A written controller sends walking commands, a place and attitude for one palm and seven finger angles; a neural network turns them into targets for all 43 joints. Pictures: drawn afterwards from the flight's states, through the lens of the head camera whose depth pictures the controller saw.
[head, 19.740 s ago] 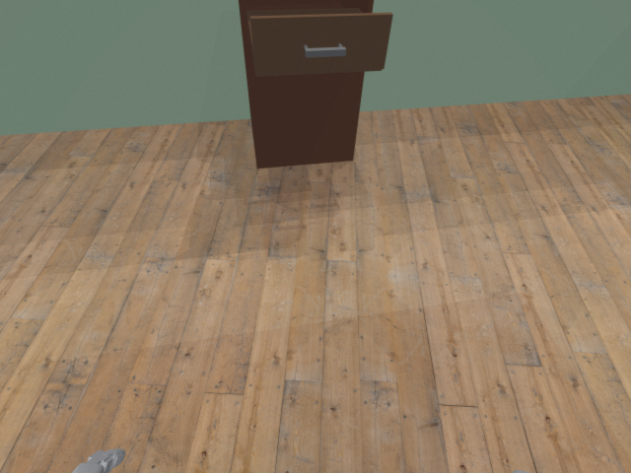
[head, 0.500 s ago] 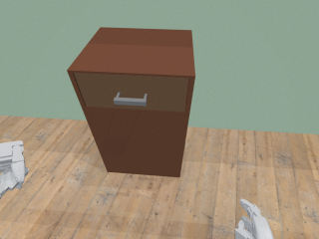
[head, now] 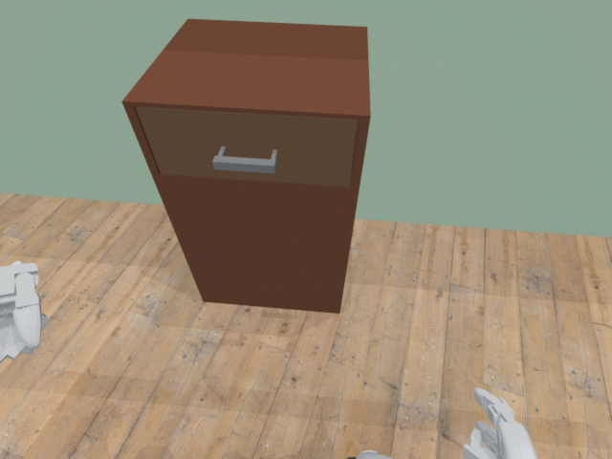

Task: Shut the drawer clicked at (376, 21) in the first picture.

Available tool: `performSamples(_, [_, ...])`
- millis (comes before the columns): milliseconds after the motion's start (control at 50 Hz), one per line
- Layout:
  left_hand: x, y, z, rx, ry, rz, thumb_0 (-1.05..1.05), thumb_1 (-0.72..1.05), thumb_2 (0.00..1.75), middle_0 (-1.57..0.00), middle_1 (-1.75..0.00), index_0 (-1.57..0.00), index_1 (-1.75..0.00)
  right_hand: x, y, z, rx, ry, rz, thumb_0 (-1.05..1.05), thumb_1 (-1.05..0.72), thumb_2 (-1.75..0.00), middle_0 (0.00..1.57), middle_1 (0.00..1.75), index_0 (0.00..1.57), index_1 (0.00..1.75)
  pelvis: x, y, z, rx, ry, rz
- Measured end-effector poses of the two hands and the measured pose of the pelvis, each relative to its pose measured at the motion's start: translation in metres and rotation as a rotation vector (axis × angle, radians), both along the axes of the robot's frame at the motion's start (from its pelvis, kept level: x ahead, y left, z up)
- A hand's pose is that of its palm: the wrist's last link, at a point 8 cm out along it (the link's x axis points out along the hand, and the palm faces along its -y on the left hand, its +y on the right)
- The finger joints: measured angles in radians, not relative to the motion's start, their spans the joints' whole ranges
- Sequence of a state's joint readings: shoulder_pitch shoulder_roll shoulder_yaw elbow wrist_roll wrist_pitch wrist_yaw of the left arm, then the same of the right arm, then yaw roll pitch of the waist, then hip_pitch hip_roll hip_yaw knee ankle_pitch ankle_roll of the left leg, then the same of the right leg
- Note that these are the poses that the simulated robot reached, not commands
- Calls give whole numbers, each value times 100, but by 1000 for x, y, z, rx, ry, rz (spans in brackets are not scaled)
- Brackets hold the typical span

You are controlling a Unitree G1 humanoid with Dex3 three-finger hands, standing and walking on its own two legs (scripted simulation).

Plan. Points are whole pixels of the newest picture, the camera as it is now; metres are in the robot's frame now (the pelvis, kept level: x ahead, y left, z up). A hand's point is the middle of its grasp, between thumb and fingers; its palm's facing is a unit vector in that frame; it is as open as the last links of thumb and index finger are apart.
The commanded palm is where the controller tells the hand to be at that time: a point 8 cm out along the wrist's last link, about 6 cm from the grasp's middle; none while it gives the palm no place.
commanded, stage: step back with the hand held close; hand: left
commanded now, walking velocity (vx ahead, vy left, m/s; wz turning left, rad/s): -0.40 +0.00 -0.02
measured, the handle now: (246, 158) +0.70 +0.16 -0.04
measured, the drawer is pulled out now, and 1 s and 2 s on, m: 0.00 0.00 0.00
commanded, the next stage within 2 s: stop stepping back and stand still in 0.42 s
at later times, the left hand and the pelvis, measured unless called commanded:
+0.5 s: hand (60, 400) +0.14 +0.20 +0.18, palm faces +0.23 -0.85 -0.47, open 3.2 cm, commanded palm +0.05 +0.26 +0.20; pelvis -0.09 -0.02 +0.01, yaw -2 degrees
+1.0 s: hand out of the picture -0.01 +0.26 +0.20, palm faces +0.37 -0.83 -0.42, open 3.2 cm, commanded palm -0.04 +0.30 +0.20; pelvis -0.18 +0.02 +0.01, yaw -1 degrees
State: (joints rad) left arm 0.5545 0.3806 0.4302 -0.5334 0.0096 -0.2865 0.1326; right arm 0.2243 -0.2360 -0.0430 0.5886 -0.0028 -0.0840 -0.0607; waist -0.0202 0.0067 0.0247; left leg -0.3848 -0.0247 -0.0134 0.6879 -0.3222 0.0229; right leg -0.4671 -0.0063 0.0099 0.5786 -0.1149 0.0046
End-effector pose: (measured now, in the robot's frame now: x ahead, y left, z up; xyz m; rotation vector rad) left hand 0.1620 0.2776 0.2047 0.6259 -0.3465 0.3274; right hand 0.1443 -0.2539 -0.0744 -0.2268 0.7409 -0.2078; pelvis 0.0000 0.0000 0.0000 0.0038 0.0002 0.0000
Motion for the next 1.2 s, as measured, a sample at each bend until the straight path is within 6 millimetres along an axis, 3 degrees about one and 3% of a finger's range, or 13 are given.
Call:
performSamples(160, [-29, 8, -12, -37, 32, -31, 1, 88, 90, -141, -159, -141, -159, -12, 14, 11, -31, 1, 20, 2, -91, -90, 20, 30, 20, 30, -28, 9, 1, -21, 12, 29])
performSamples(300, [-61, 22, 12, -19, -31, 68, 1, 88, 90, -141, -159, -141, -159, -23, 34, 19, 14, -19, 64, 1, -91, -90, 20, 30, 20, 30, -34, 2, 13, -65, 73, 37])
performSamples(380, [-61, 4, -3, -60, -11, 31, 1, 89, 90, -141, -160, -141, -159, -25, 33, 11, 28, -33, 118, 1, -91, -90, 20, 30, 21, 30, -54, -9, 7, -23, 112, -28])
performSamples(440, [-52, -19, -12, -107, 42, -53, 1, 89, 90, -141, -160, -141, -159, -37, 26, 8, 28, -9, 116, 1, -91, -90, 21, 30, 21, 30, -77, -12, 12, -41, 95, -35])
performSamples(540, [-63, -40, 1, -30, 55, -220, 1, 88, 90, -141, -159, -141, -159, -74, 4, 21, 17, -25, 4, 1, -91, -90, 21, 30, 21, 30, -95, -16, 13, -42, 69, -42])
performSamples(660, [-101, -7, 8, 10, 61, -177, 1, 88, 90, -141, -159, -141, -159, -116, -15, 38, -68, -41, -91, 1, -91, -90, 20, 30, 20, 30, -103, -2, 14, -40, 27, -42])
performSamples(780, [-133, 30, -13, -126, 83, -6, 1, 88, 90, -141, -159, -141, -159, -144, -2, 42, -100, -49, -76, 2, -91, -90, 20, 30, 20, 30, -123, 16, 19, -49, 1, -22])
performSamples(860, [-154, 28, -14, -173, 72, 15, 1, 89, 90, -141, -159, -141, -159, -155, 21, 41, -75, -47, 2, 2, -91, -90, 20, 30, 20, 30, -147, 17, 23, -41, -11, 12])
performSamples(940, [-188, 18, 1, -124, 24, -41, 1, 89, 90, -141, -159, -141, -159, -163, 42, 38, -47, -62, 83, 2, -91, -90, 20, 30, 20, 30, -171, 16, 19, -49, -35, 41])
performSamples(1020, [-216, 28, 10, -96, -70, -54, 1, 88, 90, -141, -159, -141, -159, -174, 53, 31, -47, -59, 71, 1, -90, -90, 21, 30, 21, 30, -179, 27, 10, -41, -39, -37])
performSamples(1100, [-205, 51, 0, -144, -171, -12, 1, 88, 90, -142, -159, -142, -159, -191, 62, 20, -43, -115, 23, 1, -90, -90, 21, 30, 21, 30, -196, 41, -6, -69, -40, -68])
performSamples(1160, [-185, 54, -7, -196, -137, -2, 1, 89, 90, -142, -160, -142, -159, -218, 73, 21, 12, -90, 11, 1, -91, -90, 20, 30, 21, 30, -211, 38, 3, -59, -66, -69])
performSamples(1200, [-181, 44, -9, -217, -83, -35, 1, 89, 90, -141, -160, -141, -159, -238, 76, 25, 43, -67, -4, 1, -91, -90, 20, 30, 21, 30, -217, 34, 12, -60, -63, -73])
